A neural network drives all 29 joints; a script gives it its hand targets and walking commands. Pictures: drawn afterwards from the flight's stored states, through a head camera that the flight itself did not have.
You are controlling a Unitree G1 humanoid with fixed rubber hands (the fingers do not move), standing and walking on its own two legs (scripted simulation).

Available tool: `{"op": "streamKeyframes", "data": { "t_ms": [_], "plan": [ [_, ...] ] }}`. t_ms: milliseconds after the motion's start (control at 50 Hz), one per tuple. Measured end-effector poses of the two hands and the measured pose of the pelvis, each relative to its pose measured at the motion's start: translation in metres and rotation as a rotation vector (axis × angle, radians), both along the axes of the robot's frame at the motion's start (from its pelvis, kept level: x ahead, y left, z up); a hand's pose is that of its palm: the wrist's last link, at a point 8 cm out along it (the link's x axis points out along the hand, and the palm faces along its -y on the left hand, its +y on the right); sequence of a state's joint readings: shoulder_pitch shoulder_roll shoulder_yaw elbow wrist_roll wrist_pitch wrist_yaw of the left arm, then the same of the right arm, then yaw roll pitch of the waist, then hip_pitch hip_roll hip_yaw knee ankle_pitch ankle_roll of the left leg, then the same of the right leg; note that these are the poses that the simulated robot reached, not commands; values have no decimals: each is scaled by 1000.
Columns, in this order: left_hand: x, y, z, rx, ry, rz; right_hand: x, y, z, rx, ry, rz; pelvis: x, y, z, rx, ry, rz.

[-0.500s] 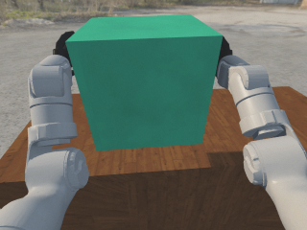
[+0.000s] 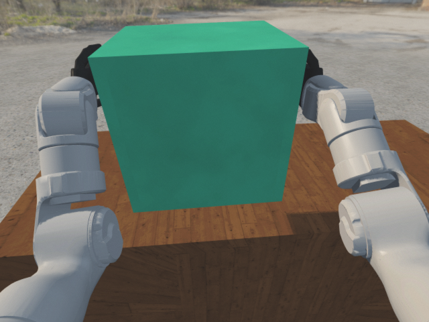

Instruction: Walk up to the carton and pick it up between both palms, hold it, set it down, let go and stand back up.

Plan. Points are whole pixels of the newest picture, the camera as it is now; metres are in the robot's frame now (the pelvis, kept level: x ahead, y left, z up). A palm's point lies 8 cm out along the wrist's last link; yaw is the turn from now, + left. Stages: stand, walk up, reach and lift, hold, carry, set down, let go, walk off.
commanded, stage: hold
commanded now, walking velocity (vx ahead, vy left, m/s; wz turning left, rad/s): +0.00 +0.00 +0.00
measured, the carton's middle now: (201, 111) +0.41 +0.00 +0.28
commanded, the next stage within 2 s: none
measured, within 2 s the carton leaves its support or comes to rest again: neither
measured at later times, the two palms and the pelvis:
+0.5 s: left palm (86, 86) +0.35 +0.18 +0.34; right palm (312, 88) +0.35 -0.18 +0.33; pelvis +0.00 +0.00 +0.00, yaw +0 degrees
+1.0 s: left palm (85, 86) +0.36 +0.18 +0.34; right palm (312, 85) +0.35 -0.18 +0.34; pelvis +0.00 +0.00 +0.00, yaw +0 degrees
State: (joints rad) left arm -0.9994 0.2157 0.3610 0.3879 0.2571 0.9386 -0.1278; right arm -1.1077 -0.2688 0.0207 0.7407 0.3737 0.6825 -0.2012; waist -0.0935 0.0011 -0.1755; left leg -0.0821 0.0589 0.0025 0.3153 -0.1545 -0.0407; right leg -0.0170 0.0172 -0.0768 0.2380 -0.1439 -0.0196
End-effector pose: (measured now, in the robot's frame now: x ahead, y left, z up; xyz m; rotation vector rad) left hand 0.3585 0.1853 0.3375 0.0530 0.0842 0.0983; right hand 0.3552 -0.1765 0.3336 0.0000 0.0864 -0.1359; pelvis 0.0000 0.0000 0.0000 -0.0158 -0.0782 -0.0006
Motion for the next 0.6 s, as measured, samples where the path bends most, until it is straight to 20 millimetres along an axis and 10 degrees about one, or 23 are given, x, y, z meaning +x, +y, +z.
{"op": "streamKeyframes", "data": {
  "t_ms": [600],
  "plan": [
    [-6,-2,2,8,3,3,-6,-1,-2,-7,5,-1,-3,-2,0,1,0,4]
  ]
}}
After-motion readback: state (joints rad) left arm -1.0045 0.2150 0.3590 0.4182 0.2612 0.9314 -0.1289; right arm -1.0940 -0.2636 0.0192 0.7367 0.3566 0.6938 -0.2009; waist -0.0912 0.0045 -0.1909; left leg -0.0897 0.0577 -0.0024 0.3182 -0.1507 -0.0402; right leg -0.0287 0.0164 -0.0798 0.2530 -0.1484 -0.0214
